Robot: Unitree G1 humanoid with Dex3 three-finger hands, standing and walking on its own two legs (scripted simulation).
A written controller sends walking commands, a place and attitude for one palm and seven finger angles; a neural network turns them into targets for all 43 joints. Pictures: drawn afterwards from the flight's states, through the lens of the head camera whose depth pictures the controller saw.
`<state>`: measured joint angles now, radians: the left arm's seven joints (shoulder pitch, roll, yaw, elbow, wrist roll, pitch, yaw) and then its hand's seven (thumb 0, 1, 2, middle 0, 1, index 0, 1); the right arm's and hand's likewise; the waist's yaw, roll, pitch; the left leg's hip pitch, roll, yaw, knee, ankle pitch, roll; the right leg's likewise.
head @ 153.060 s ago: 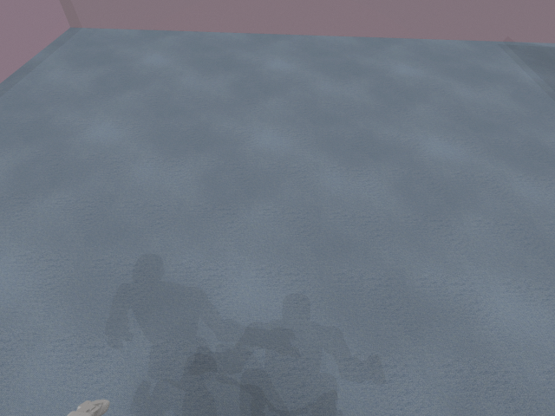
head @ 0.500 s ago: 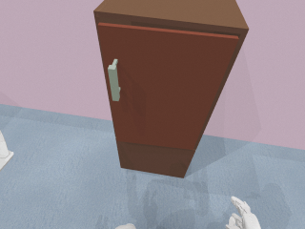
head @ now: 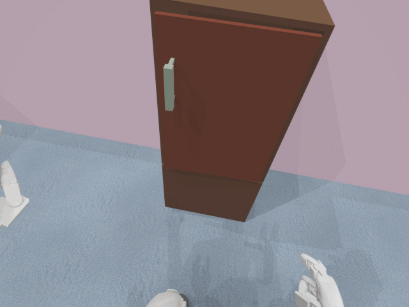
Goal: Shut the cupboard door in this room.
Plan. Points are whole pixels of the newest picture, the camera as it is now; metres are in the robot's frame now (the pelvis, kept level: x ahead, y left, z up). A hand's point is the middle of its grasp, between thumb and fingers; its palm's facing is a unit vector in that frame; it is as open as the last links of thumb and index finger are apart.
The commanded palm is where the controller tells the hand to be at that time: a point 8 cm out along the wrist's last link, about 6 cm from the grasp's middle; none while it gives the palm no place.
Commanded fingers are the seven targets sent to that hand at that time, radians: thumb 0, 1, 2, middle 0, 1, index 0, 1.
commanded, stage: stop stepping back and stand still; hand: left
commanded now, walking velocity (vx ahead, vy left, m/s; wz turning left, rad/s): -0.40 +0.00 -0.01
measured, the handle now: (170, 84) +0.64 +0.18 +0.08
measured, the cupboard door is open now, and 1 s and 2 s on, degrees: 3 3 3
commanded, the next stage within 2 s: let the arm hang, fingers relaxed in 0.82 s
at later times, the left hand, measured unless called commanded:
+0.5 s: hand out of the picture +0.09 +0.30 +0.19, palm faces +0.51 -0.81 -0.29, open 7.4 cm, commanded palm +0.03 +0.32 +0.19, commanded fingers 0.00 0.90 0.90 -0.20 -0.30 -0.20 -0.30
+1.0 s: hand out of the picture +0.08 +0.30 +0.09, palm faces +0.31 -0.83 -0.47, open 7.4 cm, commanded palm none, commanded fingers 0.00 0.90 0.90 -0.20 -0.30 -0.20 -0.30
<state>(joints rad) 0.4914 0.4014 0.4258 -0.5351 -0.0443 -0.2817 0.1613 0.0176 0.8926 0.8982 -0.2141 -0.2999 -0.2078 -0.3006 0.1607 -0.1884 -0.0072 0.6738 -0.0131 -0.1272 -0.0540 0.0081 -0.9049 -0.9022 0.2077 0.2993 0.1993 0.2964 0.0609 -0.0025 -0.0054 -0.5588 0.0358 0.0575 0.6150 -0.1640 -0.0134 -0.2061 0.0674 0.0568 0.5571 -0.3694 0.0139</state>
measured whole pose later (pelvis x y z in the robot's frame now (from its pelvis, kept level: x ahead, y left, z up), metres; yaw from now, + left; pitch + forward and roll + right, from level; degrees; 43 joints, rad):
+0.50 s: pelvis -0.13 +0.03 +0.00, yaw -3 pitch -1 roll -2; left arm 0.41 0.39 0.42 -0.45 -0.03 -0.17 0.20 0.01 0.89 0.90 -0.22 -0.30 -0.21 -0.30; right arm 0.32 -0.24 -0.01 0.70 0.00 -0.10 -0.10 0.01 -0.90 -0.90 0.21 0.30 0.20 0.30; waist 0.00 -0.03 -0.08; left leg -0.34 0.03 -0.01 0.65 -0.31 0.01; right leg -0.28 -0.01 -0.08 0.65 -0.37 -0.02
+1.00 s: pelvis -0.14 +0.04 +0.00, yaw -1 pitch -1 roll -1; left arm 0.36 0.36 0.26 -0.08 0.02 -0.11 0.08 0.01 0.90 0.90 -0.21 -0.30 -0.20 -0.30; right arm 0.26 -0.32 -0.03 0.73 -0.02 -0.09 -0.01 0.01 -0.91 -0.90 0.21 0.30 0.20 0.30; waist 0.01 0.07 -0.04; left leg -0.39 0.05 0.02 0.65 -0.21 0.00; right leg -0.29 -0.01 -0.13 0.66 -0.36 -0.03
